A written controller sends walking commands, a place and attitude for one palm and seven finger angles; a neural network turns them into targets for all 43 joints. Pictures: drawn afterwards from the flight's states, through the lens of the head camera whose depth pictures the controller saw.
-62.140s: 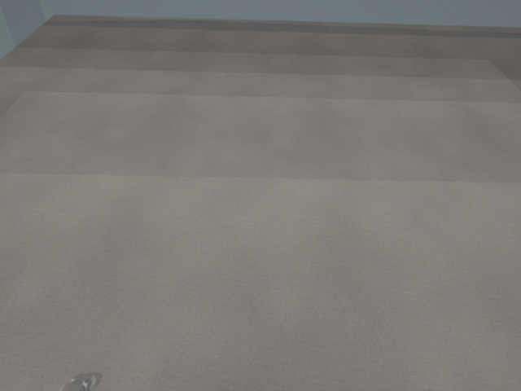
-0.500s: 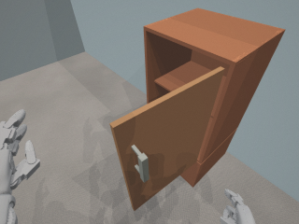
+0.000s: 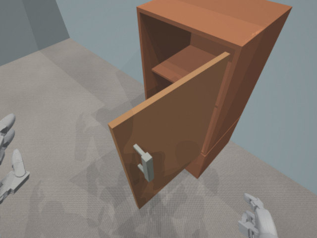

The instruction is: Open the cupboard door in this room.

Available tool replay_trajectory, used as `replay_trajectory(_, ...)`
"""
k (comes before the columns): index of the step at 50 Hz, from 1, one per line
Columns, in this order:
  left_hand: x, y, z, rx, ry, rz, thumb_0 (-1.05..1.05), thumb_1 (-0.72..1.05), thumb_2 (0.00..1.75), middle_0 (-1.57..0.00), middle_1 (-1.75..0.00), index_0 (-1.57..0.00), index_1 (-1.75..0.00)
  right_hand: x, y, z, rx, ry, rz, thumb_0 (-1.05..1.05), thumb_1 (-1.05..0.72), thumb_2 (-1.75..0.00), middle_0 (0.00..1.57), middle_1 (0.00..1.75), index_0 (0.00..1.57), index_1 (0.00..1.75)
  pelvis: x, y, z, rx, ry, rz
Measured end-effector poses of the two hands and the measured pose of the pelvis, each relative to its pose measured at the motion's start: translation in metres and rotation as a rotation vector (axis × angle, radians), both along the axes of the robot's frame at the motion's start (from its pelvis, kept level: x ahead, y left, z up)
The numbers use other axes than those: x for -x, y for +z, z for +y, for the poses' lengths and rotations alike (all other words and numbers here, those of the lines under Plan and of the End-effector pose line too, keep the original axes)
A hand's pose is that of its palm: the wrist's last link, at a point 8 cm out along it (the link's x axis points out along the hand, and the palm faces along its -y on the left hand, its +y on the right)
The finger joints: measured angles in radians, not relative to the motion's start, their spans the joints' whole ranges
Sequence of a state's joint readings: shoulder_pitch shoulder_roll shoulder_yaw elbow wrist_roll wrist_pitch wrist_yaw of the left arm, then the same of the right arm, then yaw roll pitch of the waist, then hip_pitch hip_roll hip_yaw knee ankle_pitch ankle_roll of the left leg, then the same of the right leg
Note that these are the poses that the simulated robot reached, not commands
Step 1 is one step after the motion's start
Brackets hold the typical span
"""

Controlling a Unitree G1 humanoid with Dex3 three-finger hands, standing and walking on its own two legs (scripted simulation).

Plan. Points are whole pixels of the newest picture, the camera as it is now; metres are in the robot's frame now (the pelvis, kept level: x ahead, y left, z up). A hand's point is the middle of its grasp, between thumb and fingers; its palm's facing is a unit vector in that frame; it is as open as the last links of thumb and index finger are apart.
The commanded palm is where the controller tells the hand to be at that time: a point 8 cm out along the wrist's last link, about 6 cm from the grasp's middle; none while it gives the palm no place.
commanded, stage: step back with the hand held close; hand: left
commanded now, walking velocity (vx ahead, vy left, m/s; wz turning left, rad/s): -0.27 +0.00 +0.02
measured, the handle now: (143, 163) +0.31 +0.07 -0.01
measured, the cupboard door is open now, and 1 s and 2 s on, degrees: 85 85 85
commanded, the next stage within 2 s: stop stepping back and stand still in 0.94 s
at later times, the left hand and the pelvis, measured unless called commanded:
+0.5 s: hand out of the picture +0.12 +0.28 +0.15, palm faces +0.46 -0.76 -0.45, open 7.4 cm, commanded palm +0.05 +0.32 +0.17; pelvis -0.08 +0.01 -0.02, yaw +1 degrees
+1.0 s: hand out of the picture +0.04 +0.30 +0.15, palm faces +0.40 -0.77 -0.50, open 7.4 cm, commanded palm -0.04 +0.32 +0.17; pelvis -0.16 +0.02 -0.01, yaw +3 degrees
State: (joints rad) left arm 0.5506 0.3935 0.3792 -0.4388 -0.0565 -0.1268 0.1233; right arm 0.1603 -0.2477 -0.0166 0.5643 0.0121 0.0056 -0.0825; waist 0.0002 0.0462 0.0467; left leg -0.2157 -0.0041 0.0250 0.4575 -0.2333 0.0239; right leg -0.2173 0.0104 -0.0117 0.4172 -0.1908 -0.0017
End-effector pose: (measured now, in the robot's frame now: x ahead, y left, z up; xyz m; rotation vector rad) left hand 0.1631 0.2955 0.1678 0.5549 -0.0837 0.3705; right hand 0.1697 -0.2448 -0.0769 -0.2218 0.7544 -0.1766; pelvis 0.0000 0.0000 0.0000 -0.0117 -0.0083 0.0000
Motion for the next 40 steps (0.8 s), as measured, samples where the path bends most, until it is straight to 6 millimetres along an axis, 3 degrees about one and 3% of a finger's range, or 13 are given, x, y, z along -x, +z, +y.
replay_trajectory(9,0.027,0.008,0.012,-0.052,-0.022,-0.062,0.01,0.89,0.90,-0.21,-0.30,-0.21,-0.31,0.033,0.002,0.009,0.015,-0.018,-0.001,0.01,-0.91,-0.89,0.20,0.30,0.20,0.30,0.028,-0.006,0.008,-0.002,-0.006,-0.001)
replay_trajectory(19,0.071,0.000,0.017,-0.049,0.013,-0.142,0.01,0.89,0.90,-0.21,-0.30,-0.21,-0.31,0.072,-0.008,0.020,0.021,0.026,-0.019,0.01,-0.91,-0.89,0.21,0.30,0.21,0.30,0.063,-0.018,0.012,0.012,0.009,-0.011)
replay_trajectory(27,0.091,0.002,0.022,-0.048,0.003,-0.197,0.01,0.89,0.90,-0.21,-0.30,-0.21,-0.31,0.105,-0.012,0.022,0.045,0.030,0.015,0.01,-0.91,-0.89,0.21,0.30,0.21,0.30,0.085,-0.020,0.016,0.025,0.026,-0.010)
replay_trajectory(34,0.116,0.009,0.027,-0.130,0.025,-0.223,0.01,0.89,0.90,-0.21,-0.30,-0.21,-0.31,0.115,-0.019,0.024,0.034,0.061,0.007,0.01,-0.91,-0.89,0.21,0.30,0.21,0.30,0.099,-0.025,0.009,0.035,0.065,0.003)
replay_trajectory(40,0.135,0.000,0.015,-0.040,0.012,-0.180,0.01,0.89,0.90,-0.21,-0.30,-0.21,-0.31,0.119,-0.015,0.025,0.013,0.088,0.021,0.01,-0.91,-0.89,0.21,0.30,0.21,0.30,0.119,-0.017,0.005,0.029,0.061,0.020)
